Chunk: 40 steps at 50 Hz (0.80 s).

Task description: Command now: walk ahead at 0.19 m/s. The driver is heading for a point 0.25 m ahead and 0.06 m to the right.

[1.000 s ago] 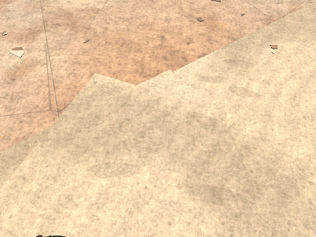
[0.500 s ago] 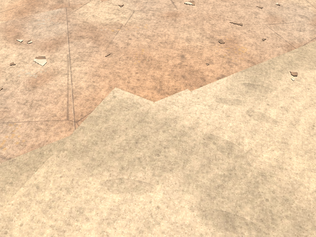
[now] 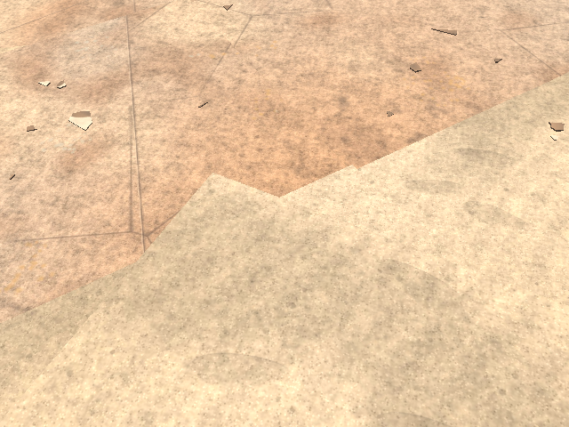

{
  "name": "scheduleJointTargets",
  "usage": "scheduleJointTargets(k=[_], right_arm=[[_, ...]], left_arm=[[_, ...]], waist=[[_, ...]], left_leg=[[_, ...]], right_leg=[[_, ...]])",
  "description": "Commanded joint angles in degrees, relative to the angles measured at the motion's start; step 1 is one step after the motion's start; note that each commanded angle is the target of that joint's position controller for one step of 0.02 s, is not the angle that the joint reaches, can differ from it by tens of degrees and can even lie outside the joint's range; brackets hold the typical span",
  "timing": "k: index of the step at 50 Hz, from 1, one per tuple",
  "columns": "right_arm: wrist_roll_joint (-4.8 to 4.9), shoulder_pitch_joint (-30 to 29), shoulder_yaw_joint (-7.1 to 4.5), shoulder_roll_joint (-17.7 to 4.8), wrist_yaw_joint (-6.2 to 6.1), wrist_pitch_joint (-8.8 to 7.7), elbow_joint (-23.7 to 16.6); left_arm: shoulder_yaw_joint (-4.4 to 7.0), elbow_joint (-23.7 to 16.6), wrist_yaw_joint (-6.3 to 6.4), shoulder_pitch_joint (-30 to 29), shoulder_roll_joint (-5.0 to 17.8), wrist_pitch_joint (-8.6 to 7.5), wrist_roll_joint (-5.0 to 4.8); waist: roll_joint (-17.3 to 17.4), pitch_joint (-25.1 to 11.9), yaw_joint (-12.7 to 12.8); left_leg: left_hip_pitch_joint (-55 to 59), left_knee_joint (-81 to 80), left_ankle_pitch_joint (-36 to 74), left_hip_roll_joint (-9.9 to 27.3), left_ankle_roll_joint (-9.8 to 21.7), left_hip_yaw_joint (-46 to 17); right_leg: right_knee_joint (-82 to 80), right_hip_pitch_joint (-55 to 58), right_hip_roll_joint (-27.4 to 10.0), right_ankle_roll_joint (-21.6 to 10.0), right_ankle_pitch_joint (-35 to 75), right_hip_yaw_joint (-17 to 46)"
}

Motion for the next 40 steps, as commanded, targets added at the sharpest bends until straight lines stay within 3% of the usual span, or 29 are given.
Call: scheduleJointTargets(k=[1, 3, 5, 7, 9, 10, 11, 12, 13, 14, 16, 19, 21, 23, 24, 25, 26, 27, 30, 34, 40], right_arm=[[-0.34, -4.31, 0.79, 0.87, 0.24, 0.05, -4.24], [-0.31, -6.51, 0.83, -0.06, 0.19, 0.29, -4.63], [-0.2, -7.14, 0.55, -1.56, 0.24, 0.5, -4.53], [-0.56, -6.38, 0.06, -3.05, 0.34, 0.35, -4.08], [-1.52, -1.28, -1.13, -5.43, -0.03, 0.06, -1.75], [-1.95, 1.9, -1.93, -8.66, -0.57, 0.02, -1.16], [-2.55, 4.08, -1.86, -10.03, -0.81, 0.68, -0.6], [-2.09, 5.19, -0.44, -4.95, -0.29, 1.26, 0.13], [-1.12, 2.11, 0.25, -3.59, 0.14, 1.24, 0.23], [-1.05, -2.52, 0.52, -3.4, 0.23, 1.17, -0.35], [-1.73, -8.78, 0.76, -3.51, 0.11, 1.07, -1.1], [-2.36, -10.17, 0.75, -3.6, -0.46, 1.66, -0.25], [-1.39, -10.24, 0.8, -3.77, -0.94, 2.04, 0.63], [-0.91, -7.64, 1.37, -2.23, -1.04, 2.26, 2.37], [-1.49, -6.18, 1.48, -2.15, -0.94, 2.37, 3.07], [-1.54, -5.66, 1.45, -1.26, -1.14, 2.75, 2.66], [-1.95, -6.45, 1.43, -2.0, -1.36, 2.8, 3.21], [-1.72, -5.73, 1.21, -2.43, -1.47, 2.71, 3.69], [-1.35, -4.01, 1.15, -2.6, -1.47, 2.49, 5.78], [-0.89, -3.93, 1.22, -2.14, -1.15, 2.52, 7.35], [-0.67, -3.07, 1.12, -2.6, -1.47, 3.35, 9.78]], left_arm=[[1.29, -2.45, 1.41, -1.93, 9.55, 0.72, 0.3], [1.54, -1.83, 1.74, -1.05, 10.87, 1.22, 0.31], [1.5, -1.09, 1.71, -1.11, 10.55, 1.41, -0.11], [1.46, -0.74, 1.65, -2.63, 9.97, 1.52, -0.76], [1.43, -0.32, 1.63, -3.04, 9.5, 1.63, -0.88], [1.21, -0.29, 1.56, -1.18, 8.88, 1.41, 0.23], [-0.32, 0.89, 1.22, 6.67, 3.72, 1.3, 1.45], [-0.55, 1.48, 1.21, 5.67, 3.53, 2.14, 0.44], [0.42, 0.7, 1.35, 1.92, 6.71, 3.17, -0.85], [0.78, 0.15, 1.91, -0.69, 7.11, 4.21, -1.28], [1.14, 0.14, 3.02, -1.74, 6.69, 5.83, -0.45], [0.71, 1.15, 3.4, -0.54, 4.59, 5.87, 0.19], [0.56, 2.29, 2.9, 0.57, 3.82, 5.57, 0.54], [0.57, 1.92, 2.35, -0.89, 4.93, 5.64, 1.88], [0.59, 0.67, 2.54, -2.46, 6.8, 5.67, 1.88], [1.11, 1.35, 2.49, -4.6, 9.38, 5.32, 0.9], [0.68, 0.83, 2.35, -6.82, 7.3, 4.58, 0.82], [0.37, 1.02, 2.37, -7.37, 6.13, 3.88, 1.08], [0.38, 1.67, 2.23, -5.97, 5.96, 2.5, 0.53], [0.22, 2.74, 2.23, -3.71, 5.56, 2.86, 0.3], [0.18, 3.15, 2.17, -3.51, 5.44, 3.43, 0.13]], waist=[[-6.05, -0.38, -0.89], [-7.43, -1.42, -0.01], [-7.84, -1.44, -0.26], [-7.4, -1.31, -1.74], [-4.95, -3.53, -4.78], [-0.71, -7.12, -5.31], [8.58, -15.54, -2.08], [10.46, -18.87, -3.93], [7.08, -13.41, -3.49], [5.1, -8.44, -2.37], [5.16, -3.48, -0.21], [6.49, -4.19, 0.77], [5.29, -5.6, 1.71], [2.56, -3.67, 1.08], [-0.11, -1.34, -0.54], [-8.22, 1.33, -3.26], [-8.34, 2.51, -2.97], [-8.12, 2.04, -3.38], [-4.25, -0.61, -2.62], [-2.59, -2.96, -1.74], [-1.51, -3.08, -1.89]], left_leg=[[-1.59, -12.0, 6.34, 0.07, -1.78, 1.68], [3.55, -18.15, 12.26, -1.37, -1.93, 2.55], [6.3, -21.01, 15.37, -1.65, -1.09, 1.47], [8.79, -24.1, 15.82, -1.75, 0.78, 0.58], [17.82, -30.88, 23.63, -2.78, 3.27, 0.85], [26.4, -29.81, 43.06, 2.84, 5.35, -4.56], [40.53, -26.33, 55.47, 13.69, 13.7, -15.72], [38.24, -31.12, 47.3, 18.6, 18.68, -23.65], [30.91, -34.89, 30.8, 16.72, 16.98, -23.27], [24.85, -37.44, 19.74, 14.72, 14.55, -20.61], [14.31, -41.65, 7.63, 11.34, 11.28, -15.86], [8.37, -42.54, 3.74, 8.17, 10.3, -10.87], [6.73, -41.6, -1.05, 6.95, 9.45, -8.68], [4.28, -40.61, -10.54, 4.43, 5.2, -6.81], [3.98, -38.58, -12.17, 2.77, 3.06, -5.66], [11.18, -37.12, -6.67, -0.88, 1.04, -1.3], [16.52, -34.11, -1.59, -0.99, 0.49, -1.27], [18.4, -32.74, 1.84, -0.98, 1.05, -1.17], [18.07, -31.68, 10.56, -0.41, 2.64, -1.58], [18.92, -30.63, 17.76, -0.25, 2.62, -1.32], [20.57, -29.92, 21.3, -0.11, 2.38, -1.35]], right_leg=[[-3.6, 1.31, -11.37, -6.84, 43.7, 4.79], [-3.49, -0.79, -11.1, -6.48, 43.17, 3.77], [-2.64, -1.15, -12.16, -6.39, 41.79, 4.37], [-0.05, -0.54, -12.95, -5.63, 40.06, 5.31], [7.02, -0.96, -10.11, -3.21, 39.16, 4.83], [13.92, -4.69, -6.97, -0.61, 29.82, 3.01], [25.67, -13.73, -2.47, 2.62, 3.23, 1.82], [35.08, -15.65, -0.21, 4.7, -23.6, 3.71], [39.9, -17.98, -1.59, 5.1, -26.78, 5.36], [41.05, -19.8, -2.98, 5.36, -24.6, 4.81], [35.99, -17.0, -5.1, 6.25, -18.98, 4.7], [24.96, -9.01, -4.46, 6.18, -12.53, 2.36], [15.25, -3.01, -3.6, 5.05, -0.89, 0.52], [8.72, -0.72, -4.48, 3.01, 4.44, 1.7], [4.67, -3.14, -7.8, 1.38, 0.58, 5.22], [2.89, -14.66, -7.26, -0.42, -13.29, 5.65], [0.4, -18.97, -6.4, 0.09, -16.67, 5.66], [-0.3, -19.16, -6.49, 1.18, -14.34, 5.49], [2.58, -12.55, -5.47, 2.55, -0.77, 3.99], [4.53, -8.25, -4.96, 1.98, 8.33, 3.01], [4.62, -7.08, -4.64, 1.77, 13.14, 2.4]])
